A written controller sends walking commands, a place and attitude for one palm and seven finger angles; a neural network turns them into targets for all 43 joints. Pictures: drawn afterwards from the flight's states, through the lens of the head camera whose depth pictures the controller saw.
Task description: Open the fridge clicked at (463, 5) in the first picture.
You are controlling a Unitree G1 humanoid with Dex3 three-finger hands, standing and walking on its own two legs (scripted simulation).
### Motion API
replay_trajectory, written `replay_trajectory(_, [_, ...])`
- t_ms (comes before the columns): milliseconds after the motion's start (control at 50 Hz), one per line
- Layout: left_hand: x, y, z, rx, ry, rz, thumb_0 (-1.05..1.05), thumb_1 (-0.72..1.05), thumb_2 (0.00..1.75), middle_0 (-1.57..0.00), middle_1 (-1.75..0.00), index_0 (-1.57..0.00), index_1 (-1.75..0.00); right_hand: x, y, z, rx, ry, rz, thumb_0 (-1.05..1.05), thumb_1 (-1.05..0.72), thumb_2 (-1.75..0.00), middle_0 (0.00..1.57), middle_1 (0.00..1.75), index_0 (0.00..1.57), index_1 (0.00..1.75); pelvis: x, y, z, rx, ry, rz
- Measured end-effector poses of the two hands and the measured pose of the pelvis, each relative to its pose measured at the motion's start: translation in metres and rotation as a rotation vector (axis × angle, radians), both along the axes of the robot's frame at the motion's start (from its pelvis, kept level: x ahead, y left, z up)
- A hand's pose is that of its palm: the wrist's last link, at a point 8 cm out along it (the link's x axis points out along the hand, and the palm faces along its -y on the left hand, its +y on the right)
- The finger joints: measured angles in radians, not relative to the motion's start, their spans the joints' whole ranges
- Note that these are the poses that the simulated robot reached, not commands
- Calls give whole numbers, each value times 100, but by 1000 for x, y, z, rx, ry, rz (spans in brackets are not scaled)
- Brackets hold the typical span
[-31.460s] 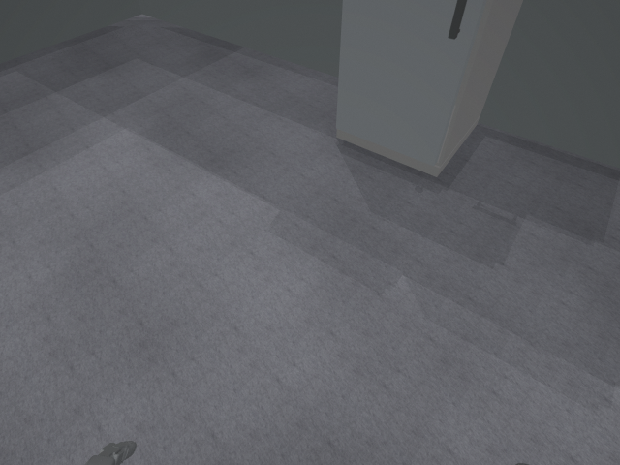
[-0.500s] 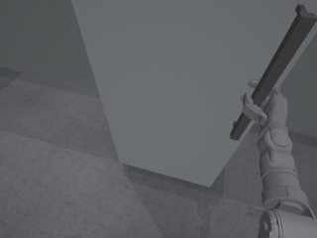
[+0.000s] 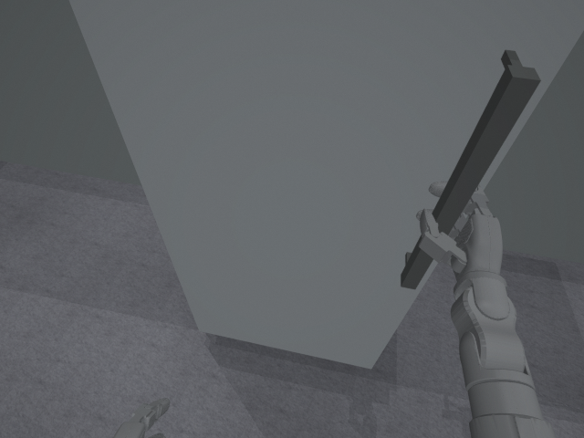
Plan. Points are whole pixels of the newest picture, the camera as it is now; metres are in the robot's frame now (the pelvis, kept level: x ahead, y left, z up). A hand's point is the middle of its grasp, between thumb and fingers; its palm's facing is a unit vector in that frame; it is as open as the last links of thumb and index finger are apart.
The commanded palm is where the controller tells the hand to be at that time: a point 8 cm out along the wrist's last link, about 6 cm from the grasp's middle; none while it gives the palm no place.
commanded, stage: walk backward, drawing the door open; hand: right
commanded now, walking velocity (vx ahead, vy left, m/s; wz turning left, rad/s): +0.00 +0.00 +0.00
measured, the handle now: (446, 197) +0.43 -0.17 +0.13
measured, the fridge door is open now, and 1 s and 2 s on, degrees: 0 5 45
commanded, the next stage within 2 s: none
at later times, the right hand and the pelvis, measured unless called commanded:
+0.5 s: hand (431, 237) +0.37 -0.14 +0.11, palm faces +0.23 +0.94 -0.26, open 6.6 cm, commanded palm +0.33 -0.18 +0.11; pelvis +0.10 +0.03 +0.01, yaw -3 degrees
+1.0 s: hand (418, 252) +0.35 -0.12 +0.11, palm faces +0.45 +0.86 -0.23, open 6.6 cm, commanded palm +0.29 -0.15 +0.11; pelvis +0.11 +0.12 +0.00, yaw -13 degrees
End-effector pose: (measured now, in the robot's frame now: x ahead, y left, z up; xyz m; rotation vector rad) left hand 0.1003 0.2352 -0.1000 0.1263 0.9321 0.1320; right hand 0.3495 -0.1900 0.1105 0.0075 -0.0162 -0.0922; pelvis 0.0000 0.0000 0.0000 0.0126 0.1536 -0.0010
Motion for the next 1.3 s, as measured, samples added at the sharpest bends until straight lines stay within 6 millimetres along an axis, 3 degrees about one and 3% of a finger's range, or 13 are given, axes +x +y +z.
replay_trajectory(140, [48, -6, 19, -7, -27, 20, 1, 91, 90, -20, -30, -20, -30, -8, 0, 5, -14, 52, 31, 3, -72, -76, 20, 131, 22, 133, 41, -5, 17, -4, -19, 45])
replay_trajectory(280, [104, -7, 36, 15, -68, -14, 1, 91, 90, -21, -30, -20, -30, -1, -4, 17, -207, 136, 23, 0, -61, -78, 32, 131, 28, 138, 69, -4, 38, -11, -109, 104])
replay_trajectory(340, [125, -5, 29, -31, -94, -5, 1, 91, 90, -20, -30, -20, -30, -1, -3, 21, -258, 171, -11, -1, -59, -78, 34, 129, 29, 139, 81, 3, 37, -43, -164, 93])
replay_trajectory(440, [166, -1, 2, -23, -134, -67, 1, 91, 90, -20, -30, -20, -30, -6, 0, 20, -290, 99, -85, -1, -58, -77, 36, 129, 29, 140, 101, 19, 12, -97, -203, -32])
replay_trajectory(560, [199, 2, -1, -15, -145, -135, 1, 91, 90, -20, -30, -20, -30, -10, 7, 13, -256, 35, -179, -1, -62, -79, 34, 130, 27, 139, 107, 33, 6, -91, -221, -76])
replay_trajectory(720, [222, 11, 3, 34, -206, -157, 1, 91, 90, -21, -30, -20, -30, -9, 9, 7, -232, -46, -192, -1, -64, -82, 38, 136, 24, 136, 119, 43, -12, -63, -205, -88])
replay_trajectory(880, [211, 15, 5, -31, -177, -249, 1, 91, 90, -20, -30, -20, -30, -22, 21, 11, -243, 25, -283, -1, -68, -81, 34, 129, 20, 135, 108, 84, -1, -34, -195, -187])
replay_trajectory(980, [206, 39, -2, -32, -141, -290, 1, 90, 90, -21, -30, -20, -30, -42, 30, 11, -244, 30, -368, -1, -65, -82, 37, 129, 23, 135, 105, 116, -1, -30, -183, -227])
replay_trajectory(1140, [212, 89, 11, 112, -115, -339, 1, 91, 90, -21, -30, -20, -30, -78, 45, 11, -241, 35, -423, -1, -64, -82, 40, 130, 28, 138, 98, 136, 10, -75, -121, -316])
replay_trajectory(1220, [218, 95, 15, 148, -167, -352, 1, 91, 90, -20, -30, -20, -30, -97, 52, 8, -229, -9, -425, -1, -64, -81, 42, 133, 28, 137, 85, 141, 0, -57, -130, -371])
replay_trajectory(1300, [210, 84, 23, 72, -185, -410, 1, 91, 90, -20, -30, -19, -30, -120, 66, 9, -229, 15, -472, -1, -65, -80, 42, 135, 27, 137, 75, 161, 8, -67, -160, -405])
